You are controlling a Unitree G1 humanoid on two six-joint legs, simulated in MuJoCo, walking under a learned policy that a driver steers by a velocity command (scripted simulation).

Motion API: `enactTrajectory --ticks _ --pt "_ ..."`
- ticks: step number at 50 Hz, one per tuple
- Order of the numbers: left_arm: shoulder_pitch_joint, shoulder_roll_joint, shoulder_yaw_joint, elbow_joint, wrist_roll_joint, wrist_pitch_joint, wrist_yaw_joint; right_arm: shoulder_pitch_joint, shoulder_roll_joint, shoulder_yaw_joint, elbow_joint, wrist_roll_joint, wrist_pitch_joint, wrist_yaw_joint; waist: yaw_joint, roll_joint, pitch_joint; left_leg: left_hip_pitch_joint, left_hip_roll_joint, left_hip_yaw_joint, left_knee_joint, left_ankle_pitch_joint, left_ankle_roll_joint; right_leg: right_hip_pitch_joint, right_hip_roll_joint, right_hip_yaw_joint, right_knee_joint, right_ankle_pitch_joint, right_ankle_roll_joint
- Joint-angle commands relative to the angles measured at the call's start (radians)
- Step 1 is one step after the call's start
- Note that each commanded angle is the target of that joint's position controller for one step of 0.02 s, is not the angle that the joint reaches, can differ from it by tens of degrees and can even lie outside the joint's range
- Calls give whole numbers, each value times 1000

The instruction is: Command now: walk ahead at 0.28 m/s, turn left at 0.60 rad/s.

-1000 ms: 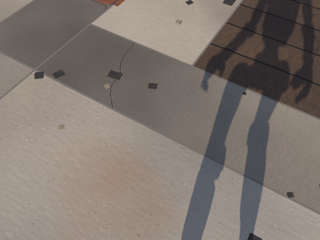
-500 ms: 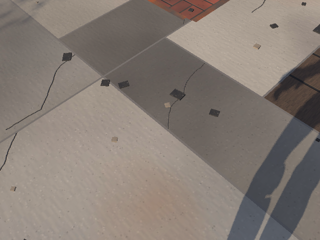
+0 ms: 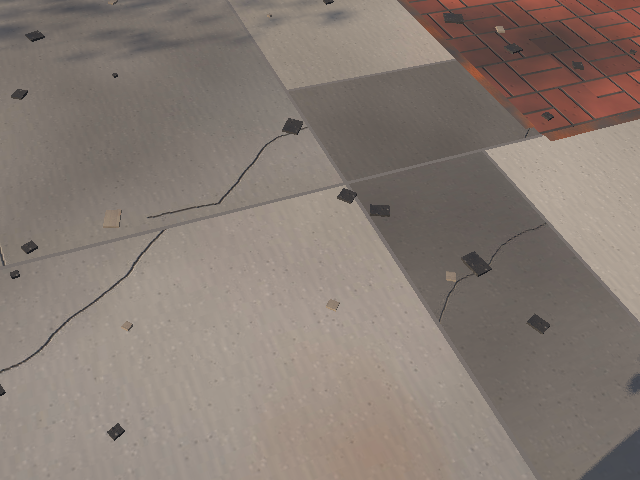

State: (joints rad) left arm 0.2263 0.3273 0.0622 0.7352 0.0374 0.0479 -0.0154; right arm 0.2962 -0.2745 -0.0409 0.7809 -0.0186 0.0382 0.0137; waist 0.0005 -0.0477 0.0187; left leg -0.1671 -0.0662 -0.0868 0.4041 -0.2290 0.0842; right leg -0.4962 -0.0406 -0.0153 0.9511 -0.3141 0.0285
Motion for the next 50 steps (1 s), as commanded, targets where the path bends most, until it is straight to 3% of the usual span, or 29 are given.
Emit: enactTrajectory --ticks 1,6,11,13,15,16,17,18,19,20,21,22,24,26,31,34,36,37,38,39,40,41,42,43,44,45,48,50 --pt "-57 83 27 -62 5 -25 -13 13 -165 -44 -40 8 -42 -1 -14 148 32 94 202 -320 -268 -270 141 -181 -5 28 7 70 7" --pt "-149 67 23 -84 -3 -40 -10 109 -177 -53 -7 5 -62 -4 -62 169 49 135 214 -367 -256 -225 174 -213 2 35 -140 93 31" --pt "-226 57 12 -119 -12 -61 -11 144 -198 -63 3 -1 -77 -8 -85 165 57 88 210 -410 -186 -159 181 -112 22 47 -299 63 20" --pt "-188 64 11 -120 -20 -71 -5 113 -204 -67 -9 -4 -84 -8 -55 173 49 21 202 -436 -154 -108 157 23 35 56 -359 51 4" --pt "-58 67 14 -88 -25 -85 10 45 -206 -69 -22 1 -88 -7 34 150 29 -121 160 -421 -69 -24 107 294 60 38 -471 83 -16" --pt "39 95 23 -59 -18 -97 23 43 -180 -62 -22 5 -95 -7 81 92 -15 -209 100 -376 45 -8 75 482 46 50 -514 75 -26" --pt "159 179 42 -51 3 -111 41 49 -106 -42 -35 14 -103 -3 131 -76 -103 -281 -3 -232 339 -66 29 641 -160 259 -618 -135 -60" --pt "196 284 60 -51 8 -103 49 65 -76 -35 -80 21 -99 -8 106 -294 -151 -490 -141 -85 565 -370 -5 720 -386 690 -762 -292 -146" --pt "137 217 50 -48 -3 -95 46 103 -138 -43 -46 -7 -81 -18 36 -157 -49 -520 -32 -81 686 -317 -8 596 -401 696 -734 -198 -178" --pt "86 132 28 -64 -13 -96 42 86 -146 -49 -20 -11 -71 -12 18 -36 16 -486 0 -72 710 -247 -12 510 -354 550 -704 -8 -178" --pt "47 85 14 -67 -15 -99 38 75 -131 -48 -7 -6 -63 -4 1 6 41 -450 31 -49 703 -199 -27 461 -302 385 -690 235 -171" --pt "32 63 5 -65 -17 -102 39 63 -125 -51 -6 -10 -53 5 -7 -25 29 -428 46 -23 699 -172 -40 447 -264 274 -676 429 -162" --pt "47 56 0 -50 -20 -109 36 52 -110 -49 -10 -11 -35 22 -12 -92 -14 -410 31 20 742 -137 -61 451 -217 121 -624 821 -165" --pt "68 61 1 -36 -23 -111 34 -1 -91 -42 -35 -4 -27 35 -8 -95 -32 -438 25 35 718 -95 -73 468 -213 49 -616 938 -173" --pt "47 62 1 -19 -30 -95 41 -137 -41 -13 -95 -11 -22 61 9 -93 -13 -388 54 106 442 60 -79 438 -192 -81 -628 858 -178" --pt "49 89 10 -6 -33 -90 39 -172 -51 -10 -116 -14 -20 64 14 -93 -24 -264 40 153 289 71 -49 421 -195 -122 -573 850 -155" --pt "61 107 16 1 -39 -82 42 -161 -74 -18 -125 -22 -20 58 9 -86 -39 -207 21 167 225 22 -18 439 -210 -125 -483 889 -146" --pt "61 112 18 3 -43 -76 44 -122 -87 -24 -118 -28 -26 51 -8 -70 -64 -151 2 167 180 13 3 435 -209 -135 -383 891 -139" --pt "55 113 17 1 -46 -69 43 -38 -94 -32 -94 -37 -38 39 -52 -17 -114 -35 -21 163 86 95 28 395 -185 -162 -219 826 -114" --pt "99 109 15 -12 -38 -67 38 39 -169 -52 -90 -44 -49 20 -90 125 -189 150 127 -39 14 367 84 237 -139 -180 39 496 -57" --pt "160 7 -9 -70 -30 -51 27 -3 -296 -80 -127 -16 -40 6 -2 310 -264 324 452 -478 43 831 258 -60 51 -162 342 -387 -4" --pt "125 66 5 -39 9 -21 32 90 -250 -77 -109 47 -37 8 -63 86 -303 268 429 -440 100 1029 295 -22 17 20 396 -381 -5" --pt "107 38 -3 -67 -19 -13 38 40 -239 -79 -112 40 -24 -3 -55 176 -274 231 423 -410 27 742 330 -83 25 38 409 -314 2" --pt "38 59 -6 -67 -15 -13 46 -38 -178 -64 -121 31 -12 -11 -44 124 -148 111 347 -357 -57 442 271 -110 -13 46 323 -211 4" --pt "3 75 2 -72 -9 -12 47 -112 -140 -52 -128 24 -4 -20 -12 147 -68 19 261 -304 -94 295 203 -84 -28 50 236 -151 2" --pt "29 82 5 -56 -1 -4 43 -132 -122 -45 -126 16 -2 -21 11 153 -56 -35 219 -269 -98 319 176 -30 -21 43 198 -128 6" --pt "76 43 0 -34 -12 13 31 -115 -132 -47 -114 4 -18 -13 24 105 -104 -63 196 -215 -94 390 155 45 3 26 139 -97 4" --pt "57 29 -2 -37 -15 18 31 -105 -136 -48 -104 0 -21 -10 13 121 -104 -73 191 -222 -116 284 151 49 5 28 80 -86 4"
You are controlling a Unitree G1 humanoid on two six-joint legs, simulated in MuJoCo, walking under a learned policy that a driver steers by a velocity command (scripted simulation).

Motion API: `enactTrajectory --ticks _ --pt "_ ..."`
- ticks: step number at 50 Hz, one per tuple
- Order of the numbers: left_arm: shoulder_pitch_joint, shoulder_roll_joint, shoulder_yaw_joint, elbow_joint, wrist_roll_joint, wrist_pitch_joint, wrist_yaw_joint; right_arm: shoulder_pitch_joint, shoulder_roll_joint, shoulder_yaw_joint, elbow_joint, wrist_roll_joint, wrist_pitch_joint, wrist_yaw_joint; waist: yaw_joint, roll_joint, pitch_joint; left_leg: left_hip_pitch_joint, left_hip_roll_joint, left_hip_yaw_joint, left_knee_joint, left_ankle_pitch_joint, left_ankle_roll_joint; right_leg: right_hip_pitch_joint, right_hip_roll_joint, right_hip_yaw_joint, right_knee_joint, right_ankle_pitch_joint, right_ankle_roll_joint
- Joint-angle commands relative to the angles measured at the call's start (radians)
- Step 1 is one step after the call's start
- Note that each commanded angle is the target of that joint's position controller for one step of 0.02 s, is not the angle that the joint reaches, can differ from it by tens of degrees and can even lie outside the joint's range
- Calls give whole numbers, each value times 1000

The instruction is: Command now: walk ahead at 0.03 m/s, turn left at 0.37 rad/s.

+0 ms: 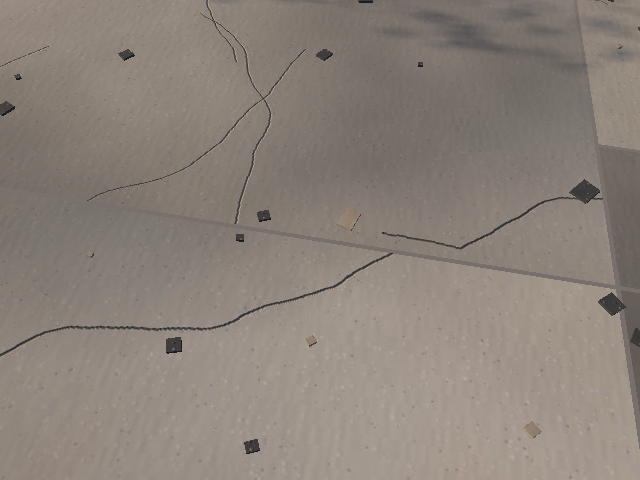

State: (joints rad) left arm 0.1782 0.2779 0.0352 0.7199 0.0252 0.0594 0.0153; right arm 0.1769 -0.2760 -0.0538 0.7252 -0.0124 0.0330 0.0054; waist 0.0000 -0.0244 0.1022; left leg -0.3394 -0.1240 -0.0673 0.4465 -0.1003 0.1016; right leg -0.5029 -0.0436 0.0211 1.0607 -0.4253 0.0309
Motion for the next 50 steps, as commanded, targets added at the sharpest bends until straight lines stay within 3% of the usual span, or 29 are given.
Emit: enactTrajectory --ticks 1,3,5,9,12,13,14,15,16,17,19,20,22,24,27,30,32,33,34,35,36,37,38,39,40,42,44,45,50 --pt "90 79 26 -24 -2 9 1 20 -132 -34 -44 -9 -15 -1 5 116 -180 94 248 -253 -174 71 131 55 9 -8 -59 29 2" --pt "69 86 29 -30 8 6 -7 53 -135 -35 -25 -12 -10 0 -13 156 -183 93 241 -308 -241 -303 135 54 12 -16 -116 31 0" --pt "50 91 30 -32 11 -4 -17 66 -139 -36 -12 -18 -8 4 -24 170 -159 91 254 -356 -277 -474 135 55 24 -30 -176 14 -7" --pt "80 69 22 -12 6 -34 -23 80 -142 -35 22 -20 -16 3 -13 142 -122 38 262 -367 -273 -533 127 176 58 -59 -342 -50 -51" --pt "199 28 11 42 -3 -55 -2 48 -105 -27 36 -2 -12 -12 64 83 -53 -112 193 -298 -179 -518 78 418 82 -91 -693 88 -116" --pt "220 52 10 46 6 -68 12 47 -51 -13 28 4 -19 -18 61 -1 -38 -192 132 -243 -50 -466 30 483 -18 42 -790 10 -130" --pt "257 127 19 38 13 -79 20 54 27 8 12 15 -33 -17 64 -169 -83 -286 11 -69 214 -413 -22 545 -275 383 -929 -219 -184" --pt "227 206 45 56 12 -80 17 1 -55 -10 1 -19 -45 -17 52 -106 56 -351 0 -39 290 -349 -35 370 -349 518 -988 -241 -238" --pt "188 163 36 60 5 -86 14 17 -76 -19 11 -27 -51 -10 8 -63 84 -299 45 -78 347 -289 -38 326 -313 454 -971 -147 -242" --pt "133 118 24 57 -5 -94 8 66 -79 -20 44 -24 -52 -2 -28 -69 69 -265 58 -60 373 -245 -53 337 -249 350 -950 -19 -213" --pt "117 82 14 61 -11 -103 5 116 -77 -21 93 -31 -43 6 -34 -103 6 -211 67 1 433 -207 -81 388 -171 195 -892 338 -191" --pt "135 62 8 74 -11 -109 3 112 -57 -15 100 -29 -41 6 -29 -92 -25 -185 74 20 428 -201 -91 414 -156 138 -845 581 -192" --pt "172 59 5 99 -7 -113 7 67 -12 1 100 -13 -37 4 -6 -82 -67 -152 68 45 379 -187 -103 468 -140 30 -753 940 -183" --pt "209 89 15 117 -8 -102 14 -2 -8 6 80 -6 -33 5 29 -112 -83 -149 63 76 331 -183 -104 512 -146 -8 -702 1050 -182" --pt "237 101 24 133 -10 -76 24 -53 -19 8 61 -2 -24 11 58 -132 -85 -140 71 112 268 -214 -87 541 -173 -14 -658 1041 -197" --pt "219 114 33 137 -9 -58 31 -53 -22 7 52 1 -21 13 54 -123 -83 -87 69 139 196 -246 -57 526 -199 -8 -604 1000 -201" --pt "184 128 41 135 -12 -54 33 10 -32 1 62 -4 -28 8 5 -84 -110 43 57 134 69 -168 -20 470 -187 -37 -480 979 -170" --pt "173 138 45 131 -13 -58 31 74 -64 -10 72 -12 -37 2 -39 -24 -152 174 91 53 -28 -8 13 390 -157 -74 -345 879 -126" --pt "167 98 34 76 -22 -64 24 151 -190 -42 62 -21 -43 -8 -57 168 -257 383 338 -277 -58 340 120 171 -65 -155 -58 476 -54" --pt "111 68 28 38 -19 -48 21 202 -224 -58 86 14 -34 -9 -77 256 -299 408 499 -492 -75 660 287 22 110 -96 108 -241 -40" --pt "105 72 29 54 -2 -31 23 200 -186 -51 98 30 -31 -8 -56 123 -241 361 470 -402 -72 515 284 -3 42 2 171 -230 -40" --pt "72 66 27 52 -7 -30 22 121 -146 -43 81 18 -26 -13 -40 100 -133 255 417 -336 -108 405 255 -36 30 8 161 -157 -37" --pt "54 71 30 51 -10 -32 23 46 -113 -32 63 10 -17 -20 -11 74 -82 192 348 -281 -136 305 200 -37 11 15 98 -82 -31" --pt "56 88 34 48 2 -30 22 15 -99 -28 55 12 -14 -26 6 93 -67 161 304 -248 -145 288 170 -23 5 12 49 -31 -20" --pt "80 83 34 57 9 -25 17 4 -98 -27 51 6 -13 -26 16 112 -94 154 271 -220 -139 321 159 5 15 1 35 2 -8" --pt "92 77 33 52 11 -23 0 42 -120 -36 62 3 -19 -17 12 109 -150 165 246 -239 -175 66 160 23 17 -5 -33 27 6" --pt "28 77 32 27 13 -24 -11 67 -142 -46 68 -4 -20 -12 -13 134 -123 154 237 -310 -241 -296 169 -12 17 -6 -120 34 16" --pt "-4 81 33 15 14 -26 -13 79 -148 -49 70 -7 -21 -10 -25 147 -102 150 242 -346 -264 -383 173 -32 18 -5 -153 39 20" --pt "-92 74 29 -22 9 -59 -18 122 -174 -62 77 -14 -36 -1 -54 123 -91 153 250 -418 -253 -428 172 -18 32 7 -296 68 14"
Over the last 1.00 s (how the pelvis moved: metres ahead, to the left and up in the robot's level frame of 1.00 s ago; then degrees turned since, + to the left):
0.27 0.02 -0.01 33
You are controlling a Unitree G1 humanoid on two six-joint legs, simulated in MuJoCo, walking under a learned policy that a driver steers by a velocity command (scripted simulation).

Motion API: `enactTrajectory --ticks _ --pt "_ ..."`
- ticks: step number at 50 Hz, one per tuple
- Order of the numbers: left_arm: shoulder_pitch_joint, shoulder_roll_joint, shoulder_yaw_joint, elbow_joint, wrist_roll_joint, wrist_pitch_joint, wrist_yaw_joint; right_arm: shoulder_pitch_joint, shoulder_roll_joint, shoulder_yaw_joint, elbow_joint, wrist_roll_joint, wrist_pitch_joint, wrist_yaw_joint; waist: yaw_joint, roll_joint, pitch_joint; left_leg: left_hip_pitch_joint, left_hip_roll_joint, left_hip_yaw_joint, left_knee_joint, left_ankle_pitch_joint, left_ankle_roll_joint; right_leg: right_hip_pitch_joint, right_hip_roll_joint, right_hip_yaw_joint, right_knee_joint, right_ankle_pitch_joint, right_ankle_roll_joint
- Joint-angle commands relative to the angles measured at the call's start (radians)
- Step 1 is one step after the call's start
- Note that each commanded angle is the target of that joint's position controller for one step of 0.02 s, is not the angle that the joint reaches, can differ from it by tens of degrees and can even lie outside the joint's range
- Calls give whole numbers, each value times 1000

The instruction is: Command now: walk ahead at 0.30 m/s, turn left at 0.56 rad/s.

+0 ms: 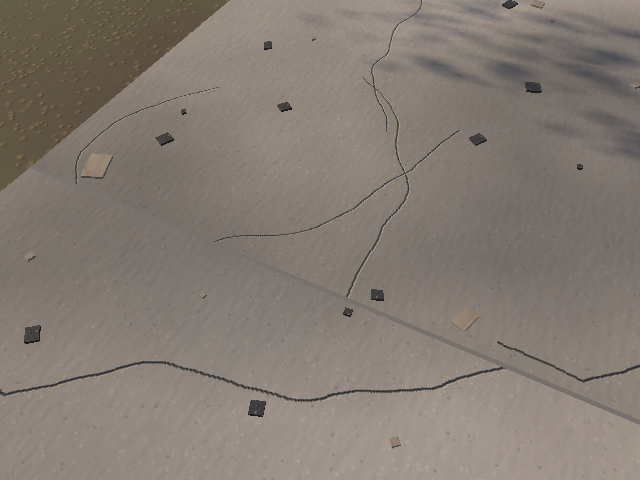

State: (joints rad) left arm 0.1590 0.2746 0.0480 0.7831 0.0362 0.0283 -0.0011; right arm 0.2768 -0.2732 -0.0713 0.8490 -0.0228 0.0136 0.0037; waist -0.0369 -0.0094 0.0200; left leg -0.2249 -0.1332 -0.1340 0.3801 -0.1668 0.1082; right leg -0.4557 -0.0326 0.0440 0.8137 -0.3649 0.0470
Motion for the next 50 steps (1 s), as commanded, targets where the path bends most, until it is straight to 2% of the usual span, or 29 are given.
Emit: enactTrajectory --ticks 1,3,4,5,6,7,8,9,10,11,13,14,19,22,25,27,29,30,31,32,33,34,35,36,38,40,42,45,50 --pt "-80 78 16 -91 -5 -33 -2 22 -180 -46 -49 -5 -20 3 -17 110 -11 28 255 -363 -176 -369 164 -43 29 -16 -76 -1 -8" --pt "-70 80 14 -98 -14 -44 0 6 -182 -50 -58 -6 -23 9 -4 116 -10 -24 244 -387 -153 -386 155 41 50 -14 -146 -20 -24" --pt "-36 77 13 -93 -21 -50 4 -19 -181 -51 -67 -6 -24 12 21 114 -8 -83 229 -388 -135 -388 142 130 62 -14 -210 -19 -36" --pt "41 67 12 -71 -27 -57 12 -66 -176 -51 -81 -3 -23 13 76 94 -4 -180 194 -371 -94 -400 113 282 72 -22 -326 35 -48" --pt "133 78 17 -44 -27 -67 25 -89 -156 -48 -90 1 -25 9 128 51 -4 -304 136 -332 -8 -442 69 458 64 -18 -426 77 -54" --pt "227 162 35 -28 -13 -77 42 -92 -89 -31 -109 10 -36 6 161 -91 -27 -451 51 -209 203 -486 10 604 -113 158 -530 -97 -79" --pt "259 280 58 -39 4 -79 49 -96 -26 -11 -144 21 -46 7 159 -261 -65 -583 -68 -33 473 -446 -23 637 -375 569 -692 -449 -154" --pt "188 259 60 -41 9 -76 50 -98 -100 -21 -140 -13 -49 8 97 -143 31 -605 40 -34 597 -323 -26 501 -396 606 -707 -491 -196" --pt "140 184 42 -54 -2 -80 43 -86 -122 -29 -124 -20 -50 20 64 -84 69 -579 77 -34 630 -245 -31 438 -348 519 -694 -430 -197" --pt "98 137 31 -61 -11 -86 34 -51 -117 -29 -102 -19 -48 33 36 -68 80 -548 96 -19 642 -183 -48 416 -287 395 -695 -311 -174" --pt "105 106 21 -59 -11 -99 28 -31 -101 -26 -82 -25 -36 54 38 -117 56 -523 112 30 717 -95 -71 413 -213 206 -694 -71 -156" --pt "132 100 21 -47 -11 -105 23 -51 -89 -22 -91 -23 -31 61 46 -109 49 -531 121 36 744 -62 -74 421 -202 151 -687 28 -156" --pt "247 85 23 5 -12 -120 4 -200 -60 -5 -147 -18 -20 77 86 -87 68 -609 142 78 684 25 -92 476 -197 -17 -662 372 -166" --pt "259 85 22 25 -13 -122 5 -294 -31 15 -183 -18 -23 89 100 -96 81 -543 151 153 494 81 -88 469 -183 -108 -652 506 -161" --pt "297 108 26 57 -15 -119 14 -383 -17 32 -224 -20 -23 98 117 -103 98 -460 149 234 323 50 -51 499 -205 -160 -639 606 -156" --pt "306 128 27 77 -16 -109 22 -358 -28 31 -223 -24 -23 90 90 -114 70 -347 102 279 249 -10 -7 532 -214 -210 -546 890 -143" --pt "313 162 31 92 -17 -96 31 -223 -65 16 -189 -26 -29 73 20 -129 -31 -157 28 302 215 -79 48 551 -227 -244 -312 1196 -138" --pt "306 170 30 90 -21 -90 33 -68 -96 -1 -143 -31 -37 62 -47 -116 -121 50 5 277 155 -53 82 478 -227 -259 -116 1144 -129" --pt "291 165 26 69 -17 -89 29 96 -155 -27 -93 -38 -40 43 -123 -56 -215 311 91 141 116 -116 124 280 -208 -268 154 870 -107" --pt "330 29 -3 -5 -21 -94 1 83 -256 -51 -109 -28 -34 25 -40 213 -322 638 428 -372 93 -198 246 -159 -53 -245 507 -128 -51" --pt "215 131 20 -44 -23 -101 0 147 -261 -55 -130 -4 -22 14 -107 116 -396 646 496 -650 -40 -120 300 -263 29 -55 652 -166 -49" --pt "116 131 19 -74 -30 -110 -3 108 -236 -50 -97 2 -20 3 -91 63 -230 551 443 -449 -61 5 264 -340 -34 -12 615 -31 -61" --pt "123 114 9 -68 -32 -120 0 49 -188 -39 -93 13 -27 -2 -41 33 -107 377 413 -331 -71 249 241 -288 -66 -28 522 30 -59" --pt "136 114 12 -52 -22 -113 4 -5 -157 -29 -100 12 -37 -5 10 -8 -42 253 357 -236 -66 472 209 -217 -86 -25 460 27 -49" --pt "205 103 12 -36 6 -72 3 -54 -121 -14 -107 22 -50 -5 78 -1 -38 121 294 -128 -66 700 188 -100 -89 -21 392 -6 -19" --pt "207 82 10 -44 8 -45 -2 -39 -138 -17 -97 25 -62 0 95 12 -50 71 258 -86 -63 804 179 -78 -73 -40 326 16 3" --pt "159 70 7 -66 6 -34 -2 -14 -154 -22 -90 20 -60 -1 84 31 -53 47 227 -68 -56 830 157 -92 -57 -57 263 86 11" --pt "51 74 3 -106 3 -27 3 39 -149 -20 -76 20 -47 -8 45 61 -50 63 200 -79 -30 831 108 -125 -35 -59 160 181 8" --pt "-91 91 -7 -155 -9 -27 9 131 -158 -25 -56 14 -24 -27 -22 73 -44 208 220 -173 39 822 68 -185 7 -32 12 223 -15"
Over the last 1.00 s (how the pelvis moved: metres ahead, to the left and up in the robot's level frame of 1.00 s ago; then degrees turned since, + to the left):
0.14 -0.02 0.01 19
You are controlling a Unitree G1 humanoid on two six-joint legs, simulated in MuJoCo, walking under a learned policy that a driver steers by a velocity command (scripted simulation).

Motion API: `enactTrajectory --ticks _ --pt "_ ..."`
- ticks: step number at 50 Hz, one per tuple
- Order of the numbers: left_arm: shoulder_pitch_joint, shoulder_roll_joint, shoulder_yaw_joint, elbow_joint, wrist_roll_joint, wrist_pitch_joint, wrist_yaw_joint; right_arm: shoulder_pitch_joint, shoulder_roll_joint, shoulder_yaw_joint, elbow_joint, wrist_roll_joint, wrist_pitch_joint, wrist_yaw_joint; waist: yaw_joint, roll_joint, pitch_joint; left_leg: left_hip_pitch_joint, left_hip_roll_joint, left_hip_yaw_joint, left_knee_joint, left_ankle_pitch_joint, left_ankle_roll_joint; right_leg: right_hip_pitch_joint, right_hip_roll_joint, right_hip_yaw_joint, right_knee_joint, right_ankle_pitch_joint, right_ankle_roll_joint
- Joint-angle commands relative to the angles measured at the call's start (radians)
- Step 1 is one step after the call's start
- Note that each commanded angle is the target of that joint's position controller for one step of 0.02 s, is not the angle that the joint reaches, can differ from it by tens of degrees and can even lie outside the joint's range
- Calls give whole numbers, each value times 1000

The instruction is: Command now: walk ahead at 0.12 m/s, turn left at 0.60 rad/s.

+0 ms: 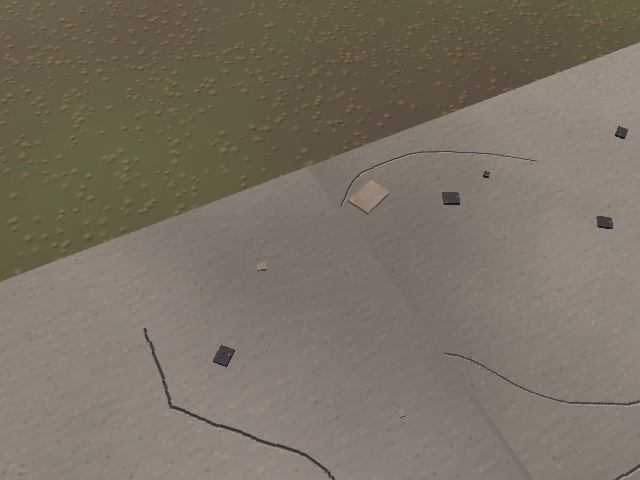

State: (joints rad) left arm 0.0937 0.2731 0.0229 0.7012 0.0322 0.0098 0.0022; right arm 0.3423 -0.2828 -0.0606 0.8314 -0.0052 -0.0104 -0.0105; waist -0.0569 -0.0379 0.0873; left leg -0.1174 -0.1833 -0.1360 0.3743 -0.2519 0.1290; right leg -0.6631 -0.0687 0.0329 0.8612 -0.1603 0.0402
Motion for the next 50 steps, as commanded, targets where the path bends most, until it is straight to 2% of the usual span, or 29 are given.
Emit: enactTrajectory --ticks 1,4,5,6,7,8,9,10,11,12,13,14,16,20,23,27,29,31,32,33,34,35,36,38,39,41,46,48,50 --pt "-42 98 16 -79 -8 -12 7 74 -152 -37 -38 -7 5 -16 -9 102 -106 125 275 -191 69 915 47 22 54 -14 -66 3 -14" --pt "-5 121 16 -72 -14 -25 15 41 -167 -44 -53 -16 16 -23 15 116 -100 118 267 -251 150 904 22 139 87 13 -205 -49 -44" --pt "46 131 19 -59 -15 -31 20 2 -175 -45 -65 -14 14 -21 46 124 -107 77 241 -259 188 893 -1 247 104 11 -287 -49 -60" --pt "116 140 22 -42 -8 -42 29 -36 -177 -45 -75 -2 7 -16 94 118 -124 26 197 -258 263 854 -32 388 106 9 -411 52 -78" --pt "217 183 32 -31 -1 -56 40 -53 -146 -34 -104 16 -4 -9 137 37 -210 -94 150 -221 444 617 -71 631 -54 126 -449 332 -126" --pt "198 259 42 -61 -10 -46 46 76 -64 -23 -122 34 -3 -14 69 -203 -336 -303 -41 -42 738 -337 -110 849 -388 437 -409 897 -276" --pt "230 203 39 -52 -38 -25 37 128 -157 -40 -90 -15 14 -21 58 -136 -386 -321 -4 3 867 -446 -113 764 -431 509 -400 978 -348" --pt "186 148 25 -62 -36 -18 37 93 -167 -49 -73 -29 30 -19 45 -62 -300 -341 33 -7 930 -370 -126 684 -377 420 -424 825 -341" --pt "127 102 14 -71 -28 -12 35 54 -160 -46 -71 -33 41 -6 35 -22 -215 -358 77 12 900 -295 -132 597 -291 304 -477 498 -290" --pt "80 90 10 -78 -16 -5 34 31 -147 -46 -75 -27 53 11 25 -59 -166 -361 109 26 856 -237 -137 534 -217 234 -543 149 -238" --pt "68 102 14 -75 -4 -3 34 23 -136 -41 -78 -25 63 30 30 -119 -127 -351 116 53 836 -197 -143 471 -171 192 -602 -68 -220" --pt "71 118 21 -67 1 -5 30 15 -127 -36 -82 -22 66 44 33 -142 -104 -346 118 73 814 -166 -142 441 -152 169 -641 -179 -212" --pt "106 137 34 -49 -1 -21 25 -19 -113 -30 -95 -21 62 60 45 -119 -94 -366 127 87 743 -139 -136 454 -165 155 -685 -270 -213" --pt "163 163 53 -21 -8 -44 16 -120 -95 -17 -132 -34 53 79 70 -91 -85 -414 178 104 605 -100 -124 497 -221 127 -736 -351 -223" --pt "172 179 65 -14 -7 -49 7 -168 -80 -6 -155 -31 45 92 76 -92 -83 -366 203 135 488 -87 -112 465 -238 63 -751 -368 -215" --pt "172 207 79 -7 -3 -45 -1 -190 -80 2 -170 -24 33 98 77 -103 -82 -216 190 204 324 -136 -81 388 -239 -31 -727 -378 -196" --pt "174 217 84 0 -6 -36 -8 -167 -78 4 -167 -23 24 93 61 -88 -76 -131 177 232 214 -117 -57 361 -243 -64 -682 -413 -183" --pt "166 178 76 0 -3 -25 -11 -25 -92 -5 -104 -30 12 81 2 0 -85 77 133 229 87 -131 -28 238 -181 -156 -495 -502 -142" --pt "157 105 55 -15 9 -20 -18 104 -152 -25 -59 -35 3 66 -48 217 -104 190 265 -5 -64 -339 14 114 -88 -263 -160 -491 -103" --pt "80 47 34 -94 14 -20 -28 135 -273 -48 -94 -23 -1 52 -67 377 -47 230 526 -555 -253 -693 130 -205 57 -216 112 -500 -56" --pt "21 126 52 -105 28 -23 -29 98 -240 -41 -99 -22 -1 35 -64 192 34 152 536 -568 -283 -620 168 -263 16 -51 176 -370 -56" --pt "40 145 58 -99 9 -34 -40 57 -201 -30 -96 -17 -3 25 -17 181 44 120 483 -458 -255 -475 155 -225 -13 -26 160 -249 -54" --pt "80 150 58 -74 6 -45 -47 24 -172 -23 -98 -12 -10 22 19 171 33 110 420 -355 -247 -307 129 -169 -24 -27 130 -172 -43" --pt "120 150 59 -34 25 -45 -48 -10 -142 -14 -104 -4 -30 16 46 149 -16 113 343 -233 -231 -32 104 -82 -21 -43 117 -89 -20" --pt "115 141 58 -36 24 -38 -48 7 -138 -13 -95 1 -39 18 49 132 -38 119 334 -210 -215 95 106 -67 -11 -48 119 -70 -11" --pt "67 117 51 -52 16 -29 -45 52 -146 -19 -71 5 -48 19 41 109 -44 132 326 -186 -195 240 116 -84 -4 -53 90 -39 3" --pt "-112 81 31 -111 3 -28 -45 143 -144 -25 -28 -1 -49 11 -15 126 -11 130 307 -183 -161 354 113 -83 25 -61 -92 52 11" --pt "-169 79 26 -135 -4 -33 -46 164 -154 -29 -16 -4 -50 5 -30 130 -3 130 314 -199 -137 409 105 -39 42 -57 -173 76 -2" --pt "-168 90 27 -143 -8 -39 -42 154 -169 -33 -12 -5 -51 -2 -17 134 -5 123 332 -226 -118 472 85 45 54 -47 -236 88 -27"
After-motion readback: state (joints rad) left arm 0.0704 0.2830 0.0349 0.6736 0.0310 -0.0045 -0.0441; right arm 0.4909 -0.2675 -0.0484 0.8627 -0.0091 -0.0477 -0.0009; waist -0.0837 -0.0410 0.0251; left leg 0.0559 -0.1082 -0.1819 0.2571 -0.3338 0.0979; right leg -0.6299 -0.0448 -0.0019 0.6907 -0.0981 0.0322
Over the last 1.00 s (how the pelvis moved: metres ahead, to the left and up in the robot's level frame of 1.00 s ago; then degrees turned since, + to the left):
0.39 0.11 0.00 36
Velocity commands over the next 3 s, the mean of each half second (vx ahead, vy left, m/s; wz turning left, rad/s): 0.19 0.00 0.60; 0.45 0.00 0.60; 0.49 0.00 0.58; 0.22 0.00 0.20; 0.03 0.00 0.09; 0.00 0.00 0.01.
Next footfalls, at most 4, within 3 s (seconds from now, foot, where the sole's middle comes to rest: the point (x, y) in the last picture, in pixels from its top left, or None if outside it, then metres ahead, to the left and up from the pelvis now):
0.14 right None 0.21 -0.10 -0.78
0.64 left None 0.14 0.11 -0.78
1.08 right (239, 431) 0.53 0.15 -0.78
1.60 left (64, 431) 0.54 0.50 -0.78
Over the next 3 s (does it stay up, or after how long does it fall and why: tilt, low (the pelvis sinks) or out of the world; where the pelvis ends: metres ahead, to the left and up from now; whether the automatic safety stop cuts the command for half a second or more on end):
stays up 0.60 0.44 0.01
